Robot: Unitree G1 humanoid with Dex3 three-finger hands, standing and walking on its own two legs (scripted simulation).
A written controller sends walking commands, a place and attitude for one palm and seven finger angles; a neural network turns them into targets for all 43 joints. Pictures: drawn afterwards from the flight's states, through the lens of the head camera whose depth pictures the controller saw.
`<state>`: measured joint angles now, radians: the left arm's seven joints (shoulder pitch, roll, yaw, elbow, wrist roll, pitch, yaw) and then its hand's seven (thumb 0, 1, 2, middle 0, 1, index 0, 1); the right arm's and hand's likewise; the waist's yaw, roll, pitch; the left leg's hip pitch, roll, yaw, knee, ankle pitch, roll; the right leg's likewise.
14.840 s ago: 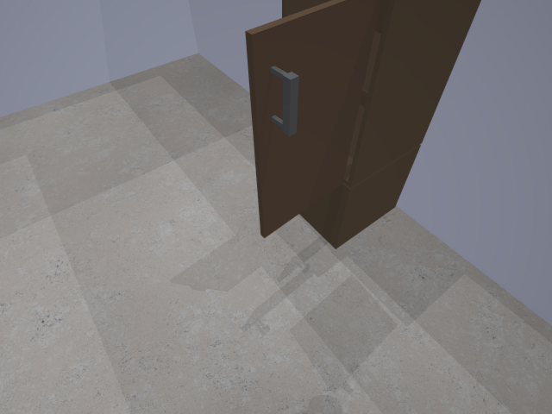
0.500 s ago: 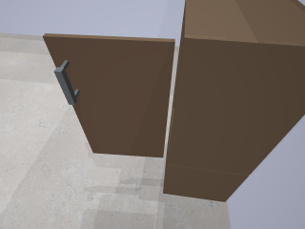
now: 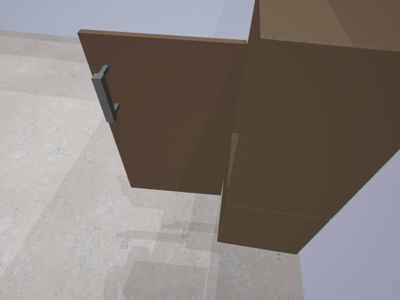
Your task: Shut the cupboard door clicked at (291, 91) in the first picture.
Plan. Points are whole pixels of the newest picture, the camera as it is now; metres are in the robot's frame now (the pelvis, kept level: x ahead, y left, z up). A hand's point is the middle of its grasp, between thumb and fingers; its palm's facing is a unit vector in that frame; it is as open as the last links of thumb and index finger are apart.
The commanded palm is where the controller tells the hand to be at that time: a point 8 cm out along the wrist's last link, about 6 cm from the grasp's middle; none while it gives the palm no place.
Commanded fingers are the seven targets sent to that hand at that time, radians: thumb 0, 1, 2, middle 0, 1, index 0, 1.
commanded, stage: shuffle to correct the standing spot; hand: left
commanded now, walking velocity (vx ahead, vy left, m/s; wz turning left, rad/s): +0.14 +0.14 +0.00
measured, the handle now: (108, 94) +0.52 +0.26 +0.12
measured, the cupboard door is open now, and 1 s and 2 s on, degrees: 94 94 94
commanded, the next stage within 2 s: come to a stop and stand still in 0.30 s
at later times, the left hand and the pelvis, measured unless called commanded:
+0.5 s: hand (118, 291) +0.17 +0.20 -0.16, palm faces +0.00 -0.98 -0.21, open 7.4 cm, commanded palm none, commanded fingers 0.00 0.90 0.90 -0.20 -0.30 -0.20 -0.30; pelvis +0.06 +0.03 -0.01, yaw +0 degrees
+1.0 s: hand out of the picture +0.09 +0.27 -0.16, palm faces +0.02 -0.97 -0.26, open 7.4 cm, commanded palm none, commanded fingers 0.00 0.90 0.90 -0.20 -0.30 -0.20 -0.30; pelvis +0.06 +0.07 +0.00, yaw +0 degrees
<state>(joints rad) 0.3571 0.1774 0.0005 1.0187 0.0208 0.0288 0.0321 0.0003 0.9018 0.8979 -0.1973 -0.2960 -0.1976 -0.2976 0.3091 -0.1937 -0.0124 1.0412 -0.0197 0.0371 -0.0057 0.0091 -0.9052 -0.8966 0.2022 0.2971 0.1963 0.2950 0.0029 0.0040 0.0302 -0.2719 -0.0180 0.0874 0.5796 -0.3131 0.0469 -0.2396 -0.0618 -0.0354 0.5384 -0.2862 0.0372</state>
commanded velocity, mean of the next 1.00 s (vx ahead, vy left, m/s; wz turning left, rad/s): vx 0.01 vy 0.02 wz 0.00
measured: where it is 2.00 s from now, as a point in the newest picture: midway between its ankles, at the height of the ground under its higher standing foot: outside the picture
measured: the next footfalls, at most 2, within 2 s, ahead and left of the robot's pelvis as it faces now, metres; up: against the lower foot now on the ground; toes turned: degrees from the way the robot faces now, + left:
right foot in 0.46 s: +0.15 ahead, +0.00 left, +0.00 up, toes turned +0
left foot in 0.66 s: +0.14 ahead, +0.19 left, +0.00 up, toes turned +2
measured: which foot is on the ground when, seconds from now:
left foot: down 0.00-0.46, up 0.48-0.64, down 0.66-1.00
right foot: down 0.00-0.08, up 0.10-0.44, down 0.46-1.00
